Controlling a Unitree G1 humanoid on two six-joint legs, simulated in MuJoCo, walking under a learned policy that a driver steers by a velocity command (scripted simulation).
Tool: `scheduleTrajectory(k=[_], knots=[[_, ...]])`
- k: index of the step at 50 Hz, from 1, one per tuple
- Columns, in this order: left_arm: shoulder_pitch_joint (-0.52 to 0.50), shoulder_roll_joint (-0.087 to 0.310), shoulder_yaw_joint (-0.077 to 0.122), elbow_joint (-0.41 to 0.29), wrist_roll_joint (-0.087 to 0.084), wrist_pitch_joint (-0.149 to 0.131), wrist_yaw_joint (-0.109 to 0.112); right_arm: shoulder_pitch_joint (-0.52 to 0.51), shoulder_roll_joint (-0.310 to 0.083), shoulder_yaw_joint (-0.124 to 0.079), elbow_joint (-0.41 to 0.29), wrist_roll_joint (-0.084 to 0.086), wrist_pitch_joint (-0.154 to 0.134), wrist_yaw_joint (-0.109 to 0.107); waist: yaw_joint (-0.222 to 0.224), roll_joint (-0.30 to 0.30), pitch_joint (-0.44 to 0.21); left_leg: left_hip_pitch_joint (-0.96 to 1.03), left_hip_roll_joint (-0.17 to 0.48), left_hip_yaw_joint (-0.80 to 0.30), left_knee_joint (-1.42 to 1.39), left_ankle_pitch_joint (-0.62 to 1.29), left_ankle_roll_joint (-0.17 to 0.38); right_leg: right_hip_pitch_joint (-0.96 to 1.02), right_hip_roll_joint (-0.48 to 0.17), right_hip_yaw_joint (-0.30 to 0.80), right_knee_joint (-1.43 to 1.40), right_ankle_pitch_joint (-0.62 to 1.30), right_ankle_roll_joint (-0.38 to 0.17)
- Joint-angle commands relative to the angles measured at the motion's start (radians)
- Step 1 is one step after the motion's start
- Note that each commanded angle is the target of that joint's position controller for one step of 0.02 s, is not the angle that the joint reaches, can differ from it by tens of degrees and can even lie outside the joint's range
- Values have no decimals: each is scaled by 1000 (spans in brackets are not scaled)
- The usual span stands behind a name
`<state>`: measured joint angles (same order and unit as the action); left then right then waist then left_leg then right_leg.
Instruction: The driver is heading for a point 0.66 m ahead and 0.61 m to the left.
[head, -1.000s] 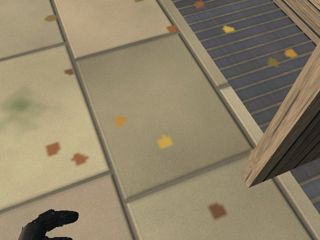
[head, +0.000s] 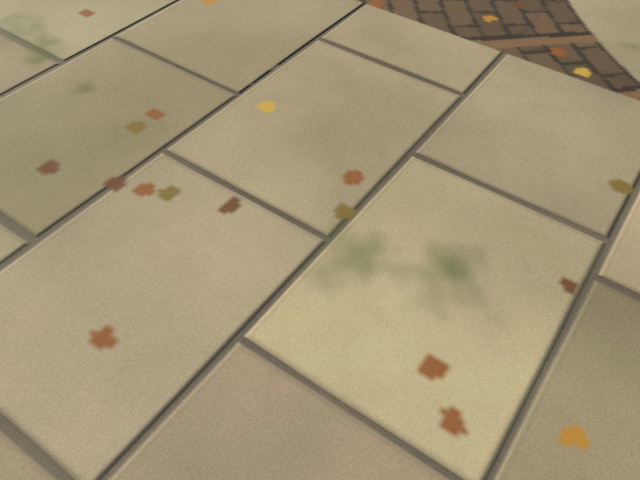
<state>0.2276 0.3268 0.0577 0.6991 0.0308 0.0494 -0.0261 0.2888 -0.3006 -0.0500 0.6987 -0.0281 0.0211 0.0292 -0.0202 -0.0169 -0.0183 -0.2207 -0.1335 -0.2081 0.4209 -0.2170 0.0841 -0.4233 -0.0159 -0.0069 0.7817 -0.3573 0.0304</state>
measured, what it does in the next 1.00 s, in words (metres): walks ahead: right foot, then left foot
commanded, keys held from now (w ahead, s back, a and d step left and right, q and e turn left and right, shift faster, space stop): shift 1.00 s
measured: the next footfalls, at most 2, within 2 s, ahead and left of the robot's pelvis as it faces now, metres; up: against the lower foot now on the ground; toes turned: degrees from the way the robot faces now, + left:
right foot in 0.10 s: +0.08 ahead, -0.12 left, +0.00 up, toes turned +1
left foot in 0.46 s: +0.23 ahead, +0.08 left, +0.00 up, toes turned +2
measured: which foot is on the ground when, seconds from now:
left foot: down 0.00-0.10, up 0.12-0.44, down 0.46-1.00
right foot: up 0.00-0.08, down 0.10-0.48, up 0.50-0.70, down 0.72-1.00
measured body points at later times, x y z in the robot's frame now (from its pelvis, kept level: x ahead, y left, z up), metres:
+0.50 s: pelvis +0.13 -0.01 -0.01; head +0.16 +0.00 +0.43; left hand +0.14 +0.24 -0.16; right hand +0.28 -0.24 -0.13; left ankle +0.19 +0.07 -0.75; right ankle +0.04 -0.12 -0.74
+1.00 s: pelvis +0.17 -0.03 +0.00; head +0.18 -0.03 +0.45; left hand +0.19 +0.22 -0.15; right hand +0.22 -0.27 -0.15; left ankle +0.19 +0.07 -0.74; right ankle +0.15 -0.14 -0.74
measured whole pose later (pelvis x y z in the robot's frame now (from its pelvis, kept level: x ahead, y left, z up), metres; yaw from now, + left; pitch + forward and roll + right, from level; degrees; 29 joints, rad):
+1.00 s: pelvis +0.17 -0.03 +0.00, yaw +3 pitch -2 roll +1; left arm 0.28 0.20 -0.01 1.01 0.01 0.00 0.03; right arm 0.22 -0.21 -0.02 1.10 -0.01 0.00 -0.03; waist 0.00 0.00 0.03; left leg -0.18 -0.05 -0.01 0.38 -0.17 0.03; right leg -0.12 0.00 -0.01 0.41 -0.27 -0.01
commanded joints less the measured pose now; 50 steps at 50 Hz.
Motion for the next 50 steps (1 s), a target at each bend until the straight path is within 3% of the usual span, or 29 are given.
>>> scheduleTrajectory(k=[1, 3, 4, 5, 6, 7, 8, 9, 11, 13, 15, 17, 19, 20, 22, 23, 24, 25, 26, 28, 29, 32, 35, 37, 38, 40, 44, 50], knots=[[-70, 61, 11, -80, -8, -45, -5, -11, -176, -44, -40, -2, -34, -5, -7, 139, 40, -44, 251, -302, -196, -388, 152, 35, 7, -5, -137, -32, -37], [48, 35, 7, -35, -11, -62, 13, -30, -155, -37, -26, 3, -36, -12, 67, 83, 66, -178, 202, -263, -124, -339, 123, 275, 30, -34, -336, 70, -70], [107, 41, 8, -15, -2, -75, 27, -26, -117, -26, -20, 6, -40, -21, 98, 28, 59, -262, 152, -223, -26, -307, 92, 415, 17, -4, -391, 65, -70], [179, 98, 14, -9, 15, -89, 40, -31, -36, -4, -31, 10, -50, -24, 124, -127, 40, -352, 63, -105, 206, -304, 41, 504, -171, 223, -519, -128, -89], [218, 226, 42, -4, 15, -90, 45, -65, -32, 0, -63, 12, -58, -29, 129, -224, 61, -502, -64, 26, 375, -321, 14, 497, -365, 588, -656, -329, -171], [201, 218, 50, 19, 7, -84, 42, -69, -113, -22, -60, -10, -59, -33, 83, -149, 130, -501, 9, 8, 480, -290, 16, 388, -410, 629, -643, -280, -238], [157, 140, 31, 16, -10, -88, 33, -51, -112, -23, -25, -16, -59, -26, 52, -71, 160, -480, 39, 7, 525, -233, 5, 360, -349, 536, -619, -210, -236], [110, 99, 20, 9, -17, -91, 28, -21, -99, -21, 5, -9, -56, -16, 26, -70, 161, -446, 53, 25, 526, -186, -13, 349, -288, 415, -610, -80, -209], [83, 70, 9, 16, -20, -102, 30, 7, -83, -19, 40, -13, -47, -5, 15, -122, 108, -379, 52, 85, 556, -119, -43, 362, -219, 240, -566, 392, -188], [103, 61, 5, 40, -20, -110, 25, -6, -44, -6, 46, -7, -42, -4, 12, -108, 50, -328, 50, 131, 540, -96, -65, 377, -189, 113, -484, 841, -190], [112, 51, -1, 59, -22, -106, 24, -58, -12, 10, 42, 0, -36, -3, 24, -113, 23, -286, 67, 185, 442, -53, -78, 384, -168, 48, -449, 996, -183], [126, 47, -6, 79, -26, -95, 26, -111, 9, 25, 42, 2, -31, -3, 50, -138, 16, -217, 77, 229, 304, -11, -78, 376, -147, 17, -428, 995, -171], [160, 53, -6, 106, -25, -82, 30, -131, 4, 30, 50, 5, -29, -7, 70, -157, 9, -158, 67, 256, 214, 11, -67, 383, -150, 30, -396, 982, -169], [165, 55, -6, 115, -26, -78, 32, -124, 0, 31, 59, 6, -31, -11, 67, -152, 8, -125, 66, 258, 169, 27, -55, 380, -160, 46, -379, 958, -169], [146, 58, -7, 127, -34, -76, 36, -59, -8, 31, 92, -1, -46, -22, 12, -91, -1, 36, 78, 231, -17, 191, -18, 323, -153, 51, -297, 863, -137], [158, 49, -12, 122, -31, -82, 35, -5, -56, 22, 110, -13, -57, -31, -9, -25, -52, 180, 173, 127, -38, 391, 5, 260, -132, 40, -230, 709, -102], [224, -19, -31, 98, -45, -86, 35, 51, -114, 12, 110, -19, -62, -39, 14, 135, -149, 352, 398, -85, 43, 841, 93, 152, -74, -8, -105, 257, -72], [247, -31, -37, 130, -49, -55, 39, 77, -74, 19, 146, 20, -49, -52, -7, 215, -231, 322, 485, -184, 18, 857, 232, 156, 10, -2, -4, -227, -69], [168, 16, -25, 122, -32, -36, 44, 56, -53, 26, 146, 28, -46, -55, -18, 166, -144, 262, 464, -192, -36, 686, 238, 92, 18, 26, 60, -322, -70], [99, 5, -25, 125, -19, -23, 41, -48, -18, 43, 146, 14, -43, -67, 15, 113, -43, 147, 396, -113, -106, 514, 178, 81, 0, 47, 49, -253, -57], [110, -7, -28, 136, -18, -17, 41, -85, -16, 45, 151, 14, -41, -74, 43, 126, -18, 85, 359, -61, -129, 476, 142, 125, -10, 44, -5, -200, -45], [155, -33, -37, 188, -20, -6, 48, -121, -16, 44, 175, 10, -41, -72, 63, 135, -36, 32, 289, 23, -132, 392, 92, 235, 14, 0, -135, -86, -20], [150, -49, -43, 219, -12, 0, 55, -138, -27, 37, 205, 26, -34, -66, 79, 107, -12, -70, 246, 39, -137, 39, 38, 342, 11, -19, -334, 134, -27], [107, -14, -44, 206, 7, -14, 52, -114, -19, 32, 227, 24, -25, -62, 52, 72, 55, -152, 214, 23, -151, -191, -17, 333, -82, 83, -416, 126, -45], [78, 25, -35, 213, -5, -20, 49, -109, -13, 26, 237, 28, -14, -60, 26, -20, 133, -87, 168, 64, -147, -128, -24, 157, -87, 107, -427, 12, -63], [54, -6, -43, 226, -10, -41, 47, -81, -6, 23, 273, 18, -15, -57, 14, -61, 121, 59, 176, 73, -84, 37, -16, 84, -96, 120, -479, 23, -60], [66, -17, -45, 254, -18, -60, 56, -62, -2, 20, 329, 19, -33, -59, 19, -24, 39, 110, 191, 73, -73, 185, -13, 198, -89, 100, -462, 183, -63], [87, -28, -49, 296, -17, -55, 61, -51, 11, 24, 392, 21, -26, -66, 27, 0, 53, 104, 189, 83, -84, 194, -25, 225, -91, 94, -461, 209, -73]])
